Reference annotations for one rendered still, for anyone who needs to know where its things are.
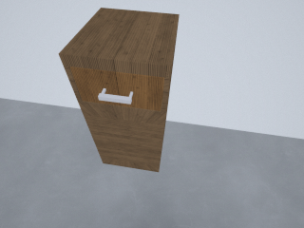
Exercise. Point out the handle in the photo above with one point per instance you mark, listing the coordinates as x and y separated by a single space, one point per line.
115 98

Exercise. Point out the cabinet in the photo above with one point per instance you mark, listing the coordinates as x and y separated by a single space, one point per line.
126 41

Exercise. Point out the drawer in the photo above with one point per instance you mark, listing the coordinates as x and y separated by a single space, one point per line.
147 90

